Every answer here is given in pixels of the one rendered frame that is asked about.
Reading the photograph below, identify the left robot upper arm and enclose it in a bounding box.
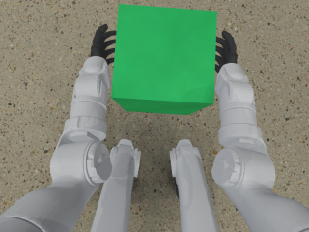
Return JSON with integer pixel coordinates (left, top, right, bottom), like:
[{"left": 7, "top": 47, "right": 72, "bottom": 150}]
[{"left": 0, "top": 140, "right": 113, "bottom": 232}]

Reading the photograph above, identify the right robot thigh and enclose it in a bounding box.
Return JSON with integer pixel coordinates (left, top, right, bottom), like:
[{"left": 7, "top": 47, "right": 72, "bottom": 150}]
[{"left": 169, "top": 144, "right": 220, "bottom": 232}]

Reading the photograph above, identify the right robot upper arm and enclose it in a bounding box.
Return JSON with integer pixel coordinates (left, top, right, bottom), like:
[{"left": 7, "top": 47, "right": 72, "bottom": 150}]
[{"left": 211, "top": 146, "right": 309, "bottom": 232}]

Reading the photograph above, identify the robot left shin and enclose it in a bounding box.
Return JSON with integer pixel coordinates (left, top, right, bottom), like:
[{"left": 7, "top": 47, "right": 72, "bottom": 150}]
[{"left": 109, "top": 139, "right": 134, "bottom": 158}]

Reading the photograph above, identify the carton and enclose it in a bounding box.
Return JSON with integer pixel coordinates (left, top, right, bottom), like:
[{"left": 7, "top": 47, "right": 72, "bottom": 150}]
[{"left": 111, "top": 4, "right": 217, "bottom": 115}]

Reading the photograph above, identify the robot right forearm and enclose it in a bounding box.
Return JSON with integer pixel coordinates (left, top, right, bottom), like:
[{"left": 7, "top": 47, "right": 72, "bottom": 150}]
[{"left": 214, "top": 63, "right": 271, "bottom": 159}]

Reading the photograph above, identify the robot left forearm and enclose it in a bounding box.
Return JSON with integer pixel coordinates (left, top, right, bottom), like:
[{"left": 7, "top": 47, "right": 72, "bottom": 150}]
[{"left": 49, "top": 56, "right": 112, "bottom": 175}]

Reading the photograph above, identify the right robot hand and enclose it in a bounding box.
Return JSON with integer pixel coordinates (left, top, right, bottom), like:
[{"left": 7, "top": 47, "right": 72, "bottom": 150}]
[{"left": 215, "top": 30, "right": 238, "bottom": 73}]

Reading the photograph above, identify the left robot hand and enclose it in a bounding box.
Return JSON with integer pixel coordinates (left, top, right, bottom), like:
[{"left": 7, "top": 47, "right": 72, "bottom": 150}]
[{"left": 90, "top": 23, "right": 117, "bottom": 65}]

